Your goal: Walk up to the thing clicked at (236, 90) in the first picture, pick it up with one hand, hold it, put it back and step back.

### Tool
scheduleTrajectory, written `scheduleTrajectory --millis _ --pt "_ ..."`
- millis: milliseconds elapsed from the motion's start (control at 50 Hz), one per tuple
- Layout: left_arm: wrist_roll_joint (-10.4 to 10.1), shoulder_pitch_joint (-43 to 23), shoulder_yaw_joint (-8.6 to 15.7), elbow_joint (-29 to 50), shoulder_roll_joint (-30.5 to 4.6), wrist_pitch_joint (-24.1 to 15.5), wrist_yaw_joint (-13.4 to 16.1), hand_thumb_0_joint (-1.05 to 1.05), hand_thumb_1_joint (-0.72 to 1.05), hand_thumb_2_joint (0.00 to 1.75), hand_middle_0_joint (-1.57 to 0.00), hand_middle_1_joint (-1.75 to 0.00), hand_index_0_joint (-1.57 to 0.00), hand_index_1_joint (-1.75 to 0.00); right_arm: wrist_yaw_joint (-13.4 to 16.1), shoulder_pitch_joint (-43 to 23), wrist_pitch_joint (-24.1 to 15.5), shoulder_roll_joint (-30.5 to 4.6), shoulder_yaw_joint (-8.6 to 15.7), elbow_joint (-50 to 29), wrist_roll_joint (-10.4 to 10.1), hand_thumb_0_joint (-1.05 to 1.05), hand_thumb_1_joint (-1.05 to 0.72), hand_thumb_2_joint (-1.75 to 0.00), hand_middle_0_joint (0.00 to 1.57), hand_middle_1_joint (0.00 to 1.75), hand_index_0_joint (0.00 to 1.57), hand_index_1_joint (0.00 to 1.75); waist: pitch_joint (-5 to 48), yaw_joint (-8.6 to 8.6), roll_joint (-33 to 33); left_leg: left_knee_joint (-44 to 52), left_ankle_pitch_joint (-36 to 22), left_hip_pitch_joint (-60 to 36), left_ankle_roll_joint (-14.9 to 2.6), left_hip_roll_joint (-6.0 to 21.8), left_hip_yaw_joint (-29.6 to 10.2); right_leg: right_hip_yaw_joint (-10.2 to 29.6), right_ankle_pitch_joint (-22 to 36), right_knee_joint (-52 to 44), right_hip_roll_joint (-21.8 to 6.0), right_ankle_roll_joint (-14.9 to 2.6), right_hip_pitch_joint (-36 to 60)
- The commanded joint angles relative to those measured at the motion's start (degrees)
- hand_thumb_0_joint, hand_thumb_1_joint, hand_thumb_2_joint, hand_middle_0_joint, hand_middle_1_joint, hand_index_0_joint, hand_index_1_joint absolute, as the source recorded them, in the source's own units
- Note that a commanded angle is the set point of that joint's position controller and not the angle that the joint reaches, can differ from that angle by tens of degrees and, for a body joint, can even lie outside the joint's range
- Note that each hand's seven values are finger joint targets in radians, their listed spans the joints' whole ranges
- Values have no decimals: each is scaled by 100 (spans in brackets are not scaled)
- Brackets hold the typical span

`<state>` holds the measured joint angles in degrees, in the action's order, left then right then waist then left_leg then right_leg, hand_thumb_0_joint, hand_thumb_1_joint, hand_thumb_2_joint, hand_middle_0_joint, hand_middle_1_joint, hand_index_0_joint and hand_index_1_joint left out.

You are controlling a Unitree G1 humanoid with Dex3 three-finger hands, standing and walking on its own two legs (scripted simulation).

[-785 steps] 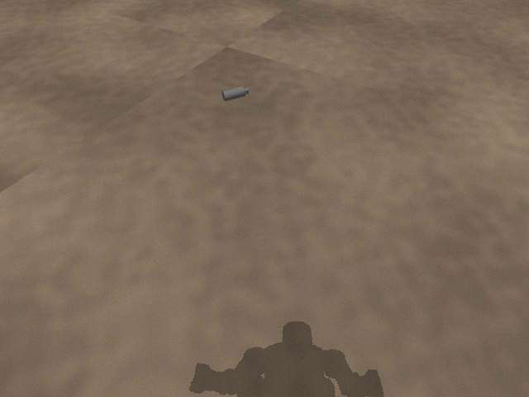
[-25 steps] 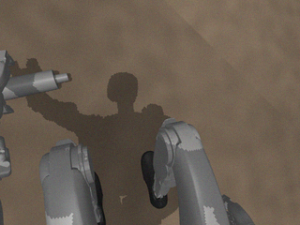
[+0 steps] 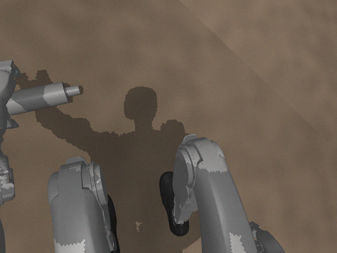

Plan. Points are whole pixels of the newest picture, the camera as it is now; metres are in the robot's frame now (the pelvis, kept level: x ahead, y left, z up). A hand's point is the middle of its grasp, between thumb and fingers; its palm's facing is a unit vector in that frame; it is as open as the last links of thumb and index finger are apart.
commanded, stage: rise first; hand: left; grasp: from above
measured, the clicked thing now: (45, 96) +0.51 +0.26 -0.29
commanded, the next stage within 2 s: approach in 0.50 s
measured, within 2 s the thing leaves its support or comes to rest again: neither
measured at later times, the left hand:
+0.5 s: hand (5, 103) +0.46 +0.31 -0.18, palm faces -0.45 -0.09 -0.89, open 12.9 cm
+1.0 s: hand (33, 79) +0.51 +0.25 -0.17, palm faces -0.39 -0.08 -0.92, open 13.8 cm
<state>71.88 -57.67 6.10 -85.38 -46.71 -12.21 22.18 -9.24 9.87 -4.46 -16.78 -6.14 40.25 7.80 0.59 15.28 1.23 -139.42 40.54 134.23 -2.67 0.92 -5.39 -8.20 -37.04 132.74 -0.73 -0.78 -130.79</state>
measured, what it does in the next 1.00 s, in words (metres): stands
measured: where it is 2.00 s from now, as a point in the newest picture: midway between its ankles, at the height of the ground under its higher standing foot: (143, 226)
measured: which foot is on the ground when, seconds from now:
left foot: down 0.00-1.00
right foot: down 0.00-1.00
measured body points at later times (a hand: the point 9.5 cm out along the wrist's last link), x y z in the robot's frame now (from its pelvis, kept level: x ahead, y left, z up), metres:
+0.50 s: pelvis +0.00 +0.00 +0.00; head +0.25 +0.08 +0.36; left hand +0.48 +0.32 -0.13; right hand +0.04 -0.27 -0.09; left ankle +0.07 +0.11 -0.29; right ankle +0.11 -0.11 -0.29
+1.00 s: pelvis +0.00 +0.00 +0.00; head +0.26 +0.08 +0.36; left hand +0.53 +0.26 -0.12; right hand +0.03 -0.27 -0.08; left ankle +0.07 +0.11 -0.29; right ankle +0.11 -0.11 -0.29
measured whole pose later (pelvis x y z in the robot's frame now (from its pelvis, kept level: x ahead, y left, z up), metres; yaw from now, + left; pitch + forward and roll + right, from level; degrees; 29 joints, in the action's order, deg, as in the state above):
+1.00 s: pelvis +0.00 +0.00 +0.00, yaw +0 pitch +36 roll -9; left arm 74.0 -67.8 2.7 -92.8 -44.1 -7.2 26.6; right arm -9.1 11.2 -6.3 -16.9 -8.4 39.3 9.0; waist 1.3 20.2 1.0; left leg -139.4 40.4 135.3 -2.7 1.1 -5.4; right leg -8.1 -36.6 132.6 -0.4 -0.7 -132.1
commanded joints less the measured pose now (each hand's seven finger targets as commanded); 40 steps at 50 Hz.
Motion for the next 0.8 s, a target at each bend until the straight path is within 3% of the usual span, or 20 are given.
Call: scheduleTrajectory --millis 0,40,120,160,200,240,320,360,440,520,560,600,660,700,780 --pt "-49 -1873 124 812 -1549 -40 232 0 -40 88 -20 -95 -21 -94 65 1296 -14 -1503 445 49 16 0 -91 -90 20 30 20 30 3915 103 -1868 1460 -1140 -2784 56 -148 155 -130 1154 -1206 293 -144 2078" --pt "-62 -1778 56 737 -1349 -41 236 0 -38 87 -20 -94 -22 -92 69 1293 -28 -1490 457 32 20 0 -90 -90 20 30 20 30 3948 115 -1998 1524 -1212 -3003 103 -140 110 -153 1196 -1155 275 -158 1974" --pt "0 -1817 106 582 -1534 -40 278 0 -37 86 -22 -93 -23 -92 92 1297 -6 -1488 427 39 33 0 -91 -90 20 30 20 30 4036 122 -1790 1416 -1128 -2675 37 -170 216 -109 1167 -1268 317 -121 2278" --pt "1 -1769 69 483 -1441 -14 271 0 -37 85 -21 -94 -23 -92 98 1278 -23 -1472 410 63 49 0 -90 -90 20 30 20 30 3881 98 -1862 1492 -1108 -2752 67 -165 198 -131 1107 -1230 304 -145 2117" --pt "-12 -1823 -23 363 -1316 3 230 0 -37 87 -21 -94 -22 -92 100 1258 -54 -1534 422 32 43 0 -90 -90 20 30 20 30 3614 205 -1884 1527 -953 -2844 78 -141 106 -172 969 -1207 279 -160 1741" --pt "0 -1839 51 549 -1465 -18 269 0 -37 86 -22 -93 -23 -92 119 1212 -58 -1546 428 25 47 0 -90 -90 20 30 20 30 3822 102 -2009 1577 -949 -2946 105 -141 68 -188 973 -1165 267 -169 1781" --pt "15 -1841 54 735 -1490 -4 258 0 -35 84 -24 -91 -25 -90 90 1306 -79 -1504 415 18 52 0 -90 -90 20 30 20 30 4012 135 -2065 1425 -1296 -2976 82 -147 181 -138 1299 -1168 282 -141 2070" --pt "-23 -1674 184 765 -1630 7 306 0 -34 83 -24 -91 -26 -89 88 1298 -71 -1509 442 2 27 0 -91 -90 20 30 20 30 4112 0 -2043 1481 -1324 -2944 83 -154 178 -132 1303 -1146 272 -147 2125" --pt "-21 -1850 47 751 -1410 38 265 0 -35 84 -23 -91 -25 -90 63 1352 -70 -1513 448 34 33 0 -90 -90 20 30 20 30 3992 170 -2025 1451 -1304 -2960 82 -147 176 -138 1296 -1178 274 -150 2032" --pt "-18 -1737 190 630 -1516 44 266 0 -35 85 -24 -89 -25 -89 46 1372 -84 -1551 444 24 46 0 -90 -90 20 30 20 30 3873 168 -1948 1473 -1208 -2860 82 -144 123 -163 1197 -1156 263 -147 1999" --pt "-59 -1777 -42 826 -1178 -8 237 0 -35 85 -25 -89 -26 -88 45 1310 -83 -1487 451 38 26 0 -90 -90 20 30 20 30 3949 105 -2163 1611 -1086 -3004 119 -151 101 -175 1089 -1158 263 -180 1870" --pt "-5 -1820 38 912 -1394 -3 245 0 -40 90 -21 -90 -20 -90 46 1325 -86 -1524 465 33 8 0 -89 -89 20 30 20 30 4099 48 -2278 1648 -1147 -3190 152 -142 64 -198 1112 -1101 268 -197 1808" --pt "18 -2094 -87 870 -1115 -4 283 0 -44 93 -17 -93 -17 -93 38 1404 -97 -1536 471 51 34 0 -89 -89 20 30 20 30 3905 308 -2192 1561 -1212 -3187 146 -130 43 -206 1205 -1110 252 -177 1699" --pt "-47 -2439 -335 745 -733 -17 301 0 -48 96 -15 -95 -14 -96 37 1431 -125 -1488 433 137 59 0 -89 -89 20 30 20 30 3772 497 -2091 1498 -1077 -3028 114 -128 65 -212 1147 -1170 276 -171 1640" --pt "99 -2954 -453 636 -715 51 432 0 -49 98 -14 -96 -13 -96 72 1554 -177 -1542 382 166 118 0 -89 -89 20 30 20 30 3881 641 -2263 1519 -1054 -3141 138 -126 40 -245 1136 -1175 283 -176 1623"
